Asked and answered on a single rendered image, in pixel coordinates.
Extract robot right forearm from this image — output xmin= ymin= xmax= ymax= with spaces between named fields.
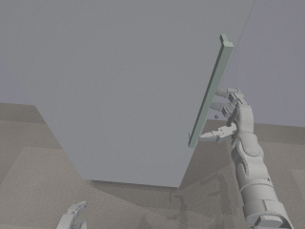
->
xmin=231 ymin=133 xmax=294 ymax=229

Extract robot left hand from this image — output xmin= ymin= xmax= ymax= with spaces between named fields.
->
xmin=55 ymin=200 xmax=88 ymax=229

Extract robot right hand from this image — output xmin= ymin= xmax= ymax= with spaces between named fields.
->
xmin=198 ymin=88 xmax=254 ymax=143

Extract handle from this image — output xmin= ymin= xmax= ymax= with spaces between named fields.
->
xmin=188 ymin=33 xmax=234 ymax=148

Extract fridge door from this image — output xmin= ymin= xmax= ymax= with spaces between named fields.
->
xmin=0 ymin=0 xmax=254 ymax=188

